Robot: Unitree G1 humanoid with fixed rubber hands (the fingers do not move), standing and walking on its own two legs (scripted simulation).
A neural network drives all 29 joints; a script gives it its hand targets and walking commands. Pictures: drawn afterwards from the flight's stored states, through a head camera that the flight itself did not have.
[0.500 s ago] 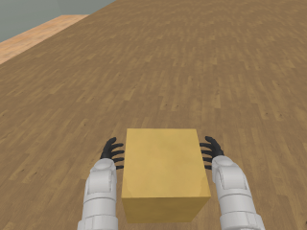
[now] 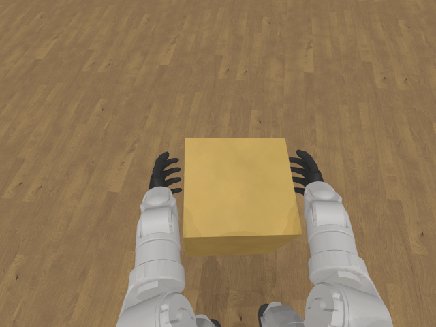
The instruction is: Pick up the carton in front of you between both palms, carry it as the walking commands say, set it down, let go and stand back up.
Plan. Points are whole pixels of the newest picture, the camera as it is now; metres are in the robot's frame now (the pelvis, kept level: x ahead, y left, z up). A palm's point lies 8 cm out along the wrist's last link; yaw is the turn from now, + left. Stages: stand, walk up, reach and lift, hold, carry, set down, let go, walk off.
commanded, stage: set down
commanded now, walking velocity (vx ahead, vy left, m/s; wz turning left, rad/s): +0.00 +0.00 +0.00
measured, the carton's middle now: (231, 202) +0.38 -0.02 -0.12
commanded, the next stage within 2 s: none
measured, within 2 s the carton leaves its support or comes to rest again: rests again in 1.84 s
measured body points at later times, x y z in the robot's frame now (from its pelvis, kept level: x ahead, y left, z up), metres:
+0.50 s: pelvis -0.03 -0.02 -0.11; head +0.21 -0.04 +0.27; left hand +0.43 +0.10 -0.18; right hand +0.41 -0.20 -0.20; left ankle +0.03 +0.11 -0.72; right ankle +0.06 -0.13 -0.72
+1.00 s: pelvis -0.06 -0.02 -0.25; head +0.25 -0.05 +0.09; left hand +0.48 +0.08 -0.34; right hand +0.44 -0.22 -0.36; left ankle +0.03 +0.11 -0.72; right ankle +0.06 -0.13 -0.72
